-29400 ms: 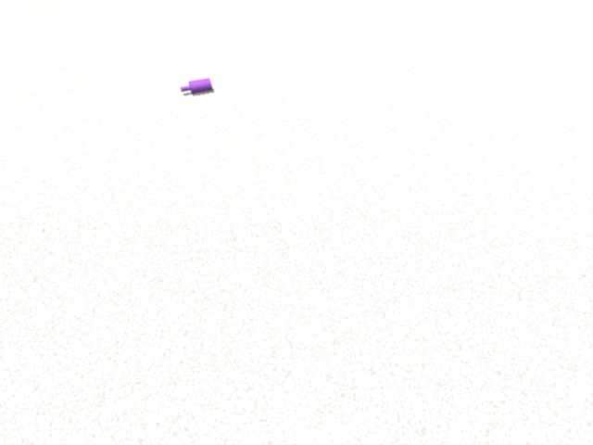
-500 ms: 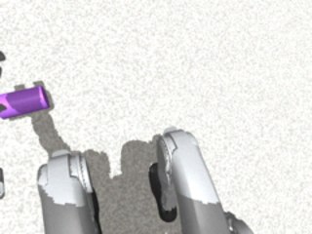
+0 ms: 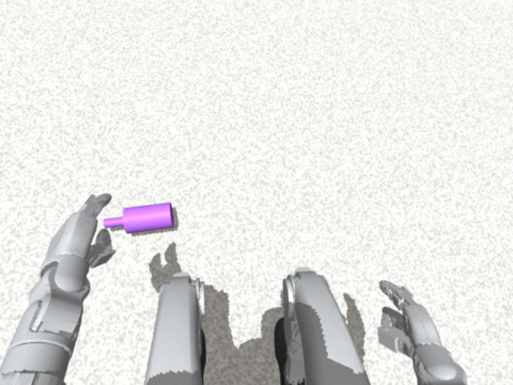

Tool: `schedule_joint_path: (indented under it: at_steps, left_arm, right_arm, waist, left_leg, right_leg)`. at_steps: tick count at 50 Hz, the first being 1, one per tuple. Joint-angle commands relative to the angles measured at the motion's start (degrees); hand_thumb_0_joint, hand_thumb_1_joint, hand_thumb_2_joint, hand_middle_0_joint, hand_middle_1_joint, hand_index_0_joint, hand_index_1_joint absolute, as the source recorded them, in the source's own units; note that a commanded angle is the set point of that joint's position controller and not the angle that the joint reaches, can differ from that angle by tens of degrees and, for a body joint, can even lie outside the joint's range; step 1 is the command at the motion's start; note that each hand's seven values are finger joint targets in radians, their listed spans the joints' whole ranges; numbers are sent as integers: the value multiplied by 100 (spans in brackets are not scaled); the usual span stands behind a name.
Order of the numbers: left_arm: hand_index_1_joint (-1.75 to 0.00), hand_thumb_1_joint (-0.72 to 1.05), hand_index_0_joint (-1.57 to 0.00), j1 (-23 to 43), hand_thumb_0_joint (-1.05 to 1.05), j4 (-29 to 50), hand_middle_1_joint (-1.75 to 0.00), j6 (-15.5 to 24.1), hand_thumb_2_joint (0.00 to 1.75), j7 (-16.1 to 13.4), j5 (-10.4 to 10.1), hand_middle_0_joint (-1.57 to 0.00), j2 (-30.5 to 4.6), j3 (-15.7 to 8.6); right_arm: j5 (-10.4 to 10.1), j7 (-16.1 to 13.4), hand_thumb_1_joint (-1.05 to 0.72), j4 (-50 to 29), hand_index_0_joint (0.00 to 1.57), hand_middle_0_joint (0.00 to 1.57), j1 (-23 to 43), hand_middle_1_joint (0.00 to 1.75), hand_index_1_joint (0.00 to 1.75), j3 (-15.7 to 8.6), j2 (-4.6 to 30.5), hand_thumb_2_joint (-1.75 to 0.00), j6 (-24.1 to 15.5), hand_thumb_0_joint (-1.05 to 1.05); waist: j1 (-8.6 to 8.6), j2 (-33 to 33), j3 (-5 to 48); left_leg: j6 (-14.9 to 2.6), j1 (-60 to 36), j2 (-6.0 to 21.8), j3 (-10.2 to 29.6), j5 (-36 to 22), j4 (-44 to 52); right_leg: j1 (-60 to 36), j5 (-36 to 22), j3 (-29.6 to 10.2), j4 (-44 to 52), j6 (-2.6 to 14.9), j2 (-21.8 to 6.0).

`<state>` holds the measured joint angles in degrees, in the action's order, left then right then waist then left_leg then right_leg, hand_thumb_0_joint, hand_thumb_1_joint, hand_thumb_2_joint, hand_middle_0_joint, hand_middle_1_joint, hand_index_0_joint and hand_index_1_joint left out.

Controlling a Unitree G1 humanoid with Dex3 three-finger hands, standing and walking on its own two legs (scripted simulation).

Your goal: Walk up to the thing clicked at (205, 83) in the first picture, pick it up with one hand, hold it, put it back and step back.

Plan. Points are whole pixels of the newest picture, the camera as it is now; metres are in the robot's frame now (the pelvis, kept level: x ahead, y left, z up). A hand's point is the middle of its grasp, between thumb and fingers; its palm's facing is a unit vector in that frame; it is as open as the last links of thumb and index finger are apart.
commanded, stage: home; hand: left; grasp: from above
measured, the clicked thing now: (138, 219) +0.51 +0.29 -0.48
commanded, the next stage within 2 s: none
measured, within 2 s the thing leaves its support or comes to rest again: neither
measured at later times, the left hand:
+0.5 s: hand (67, 284) +0.25 +0.19 +0.10, palm faces +0.10 -0.97 -0.22, open 7.4 cm
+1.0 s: hand (42, 316) +0.22 +0.19 +0.15, palm faces +0.12 -0.97 -0.19, open 7.4 cm
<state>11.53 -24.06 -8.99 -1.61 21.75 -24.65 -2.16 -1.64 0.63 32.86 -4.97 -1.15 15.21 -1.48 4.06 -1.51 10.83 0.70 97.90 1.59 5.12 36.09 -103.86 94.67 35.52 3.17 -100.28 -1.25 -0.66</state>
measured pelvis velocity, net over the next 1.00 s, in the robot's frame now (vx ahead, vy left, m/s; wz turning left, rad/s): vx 0.08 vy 0.00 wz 0.07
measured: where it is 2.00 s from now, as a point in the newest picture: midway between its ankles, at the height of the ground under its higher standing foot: (242, 379)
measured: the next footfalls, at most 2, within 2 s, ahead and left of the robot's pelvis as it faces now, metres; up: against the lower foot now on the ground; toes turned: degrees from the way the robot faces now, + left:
none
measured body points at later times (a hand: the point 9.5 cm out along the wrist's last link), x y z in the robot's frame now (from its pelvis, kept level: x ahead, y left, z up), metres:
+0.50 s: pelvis +0.06 +0.00 +0.17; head +0.12 +0.02 +0.62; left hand +0.25 +0.24 +0.12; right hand +0.22 -0.23 +0.09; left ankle +0.08 +0.12 -0.48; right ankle +0.08 -0.13 -0.48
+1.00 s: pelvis +0.08 +0.00 +0.20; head +0.10 +0.01 +0.65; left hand +0.22 +0.24 +0.16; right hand +0.27 -0.23 +0.14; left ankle +0.08 +0.12 -0.48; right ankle +0.08 -0.13 -0.48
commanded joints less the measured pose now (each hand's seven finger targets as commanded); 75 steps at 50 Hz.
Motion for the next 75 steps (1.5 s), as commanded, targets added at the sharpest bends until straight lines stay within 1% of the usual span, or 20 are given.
schedule_joint_path:
  at_steps: [1, 2, 5, 9, 10, 12, 14, 15, 19, 22, 29, 33, 36, 44, 47, 55, 60, 66, 70, 75]
  left_arm:
    - [-30, 90, -20, 375, 0, 1621, -30, -100, 90, -253, -665, -20, -651, -310]
    - [-30, 90, -20, 251, 0, 1772, -30, -173, 90, -278, -832, -20, -680, -398]
    - [-30, 90, -20, -225, 0, 2127, -30, -382, 90, -339, -1292, -20, -482, -357]
    - [-30, 90, -20, -834, 0, 2423, -30, -653, 90, -394, -1703, -20, -232, -368]
    - [-30, 90, -20, -1061, 0, 2443, -30, -738, 90, -402, -1784, -20, -167, -369]
    - [-30, 90, -20, -1354, 0, 2637, -30, -872, 90, -414, -1948, -20, 24, -349]
    - [-30, 90, -20, -1637, 0, 2809, -30, -983, 90, -427, -2139, -20, 100, -465]
    - [-30, 90, -20, -1837, 0, 2853, -30, -1040, 90, -414, -2189, -20, 211, -412]
    - [-30, 90, -20, -2453, 0, 3235, -30, -1228, 90, -376, -2437, -20, 386, -469]
    - [-30, 90, -20, -3114, 0, 3542, -30, -1367, 90, -338, -2529, -20, 527, -409]
    - [-30, 90, -20, -3966, 0, 4195, -30, -1496, 90, -212, -2534, -20, 662, -309]
    - [-30, 90, -20, -4042, 0, 4317, -30, -1518, 90, -106, -2505, -20, 658, -284]
    - [-30, 90, -20, -3987, 0, 4306, -30, -1501, 90, -49, -2476, -20, 656, -284]
    - [-30, 90, -20, -3789, 0, 4270, -30, -1438, 90, 14, -2420, -20, 589, -313]
    - [-30, 90, -20, -3869, 0, 4260, -30, -1434, 90, -5, -2407, -20, 587, -330]
    - [-30, 90, -20, -3912, 0, 4255, -30, -1434, 90, -16, -2401, -20, 601, -290]
    - [-30, 90, -20, -3870, 0, 4212, -30, -1421, 90, -15, -2433, -20, 607, -314]
    - [-30, 90, -20, -3910, 0, 4205, -30, -1431, 90, -3, -2438, -20, 605, -313]
    - [-30, 90, -20, -3911, 0, 4159, -30, -1443, 90, -1, -2436, -20, 571, -334]
    - [-30, 90, -20, -3876, 0, 4185, -30, -1453, 90, 6, -2428, -20, 599, -318]
  right_arm:
    - [-53, -251, -90, -638, 20, 20, -290, 30, 30, -252, 804, -90, -355, 0]
    - [-65, -295, -90, -665, 20, 20, -249, 30, 30, -234, 804, -90, -394, 0]
    - [-81, -419, -90, -786, 20, 20, -169, 30, 30, -152, 702, -90, -518, 0]
    - [-81, -591, -90, -781, 20, 20, -299, 30, 30, -57, 609, -90, -663, 0]
    - [-78, -636, -90, -778, 20, 20, -349, 30, 30, -21, 579, -90, -690, 0]
    - [-70, -744, -90, -808, 20, 20, -451, 30, 30, 31, 513, -90, -746, 0]
    - [-69, -840, -90, -838, 20, 20, -491, 30, 30, 90, 482, -90, -809, 0]
    - [-59, -890, -90, -838, 20, 20, -531, 30, 30, 111, 448, -90, -842, 0]
    - [-30, -1018, -90, -945, 20, 20, -716, 30, 30, 147, 414, -90, -957, 0]
    - [-24, -1099, -90, -1058, 20, 20, -819, 30, 30, 154, 348, -90, -1036, 0]
    - [39, -1191, -90, -1222, 20, 20, -903, 30, 30, 107, 313, -90, -1208, 0]
    - [78, -1197, -90, -1245, 20, 20, -843, 30, 30, 59, 372, -90, -1303, 0]
    - [97, -1194, -90, -1219, 20, 20, -820, 30, 30, 43, 398, -90, -1383, 0]
    - [135, -1161, -90, -1145, 20, 20, -759, 30, 30, 9, 438, -90, -1507, 0]
    - [138, -1164, -90, -1142, 20, 20, -704, 30, 30, 33, 417, -90, -1533, 0]
    - [142, -1177, -90, -1077, 20, 20, -736, 30, 30, 19, 423, -90, -1539, 0]
    - [145, -1180, -90, -1044, 20, 20, -704, 30, 30, 31, 417, -90, -1565, 0]
    - [129, -1181, -90, -1049, 20, 20, -707, 30, 30, 18, 418, -90, -1566, 0]
    - [133, -1181, -90, -1053, 20, 20, -737, 30, 30, -2, 447, -90, -1555, 0]
    - [135, -1190, -90, -1057, 20, 20, -730, 30, 30, 3, 428, -90, -1571, 0]
  waist:
    - [154, -685, 2523]
    - [86, -636, 2539]
    - [132, -552, 2216]
    - [118, -572, 1999]
    - [69, -593, 1912]
    - [126, -489, 1860]
    - [45, -498, 1766]
    - [41, -512, 1618]
    - [3, -485, 1332]
    - [-73, -394, 1138]
    - [-105, -184, 632]
    - [-87, -92, 227]
    - [-93, -56, 173]
    - [-111, -137, 261]
    - [-178, -204, 180]
    - [-156, -212, 405]
    - [-192, -177, 224]
    - [-221, -134, 313]
    - [-179, -66, 374]
    - [-197, -42, 227]
  left_leg:
    - [-202, -2868, -72, -12, 12, 2262]
    - [-195, -3075, -69, 10, -17, 2389]
    - [-203, -3401, -78, 0, 76, 2842]
    - [-161, -4146, -53, 31, -277, 3379]
    - [-153, -4302, -51, 34, -415, 3521]
    - [-154, -4566, -58, -10, -871, 3712]
    - [-137, -4871, -62, -5, -1110, 3986]
    - [-130, -4982, -65, -37, -1207, 4112]
    - [-102, -5548, -55, -75, -1694, 4612]
    - [-106, -5850, -98, -186, -2031, 4903]
    - [-141, -6235, -150, -277, -2369, 5300]
    - [-151, -6309, -142, -294, -2110, 5512]
    - [-153, -6364, -153, -300, -2040, 5556]
    - [-141, -6463, -177, -298, -2035, 5564]
    - [-137, -6404, -187, -303, -1891, 5594]
    - [-125, -6540, -164, -303, -2301, 5490]
    - [-129, -6414, -162, -268, -1940, 5587]
    - [-123, -6443, -143, -262, -2097, 5569]
    - [-134, -6474, -150, -296, -2239, 5498]
    - [-143, -6369, -163, -335, -1984, 5506]
  right_leg:
    - [-2093, -334, -82, 2017, 244, 114]
    - [-2234, -355, -89, 2132, 243, 115]
    - [-2716, -278, -135, 2645, 225, 124]
    - [-3248, -596, -147, 3171, 217, 123]
    - [-3420, -718, -128, 3288, 215, 125]
    - [-3851, -1081, -106, 3563, 213, 134]
    - [-4219, -1263, -82, 3794, 201, 134]
    - [-4319, -1324, -74, 3927, 211, 145]
    - [-4979, -1735, 3, 4424, 182, 173]
    - [-5473, -2001, 45, 4807, 179, 197]
    - [-5988, -2294, 116, 5336, 162, 234]
    - [-5957, -2015, 180, 5529, 127, 242]
    - [-5975, -1932, 172, 5555, 123, 224]
    - [-6056, -1959, 135, 5534, 108, 195]
    - [-6050, -1839, 130, 5571, 101, 186]
    - [-6135, -2195, 99, 5473, 113, 191]
    - [-6080, -1873, 127, 5533, 105, 202]
    - [-6111, -1977, 125, 5491, 112, 207]
    - [-6149, -2133, 94, 5497, 107, 192]
    - [-6087, -1914, 81, 5558, 87, 170]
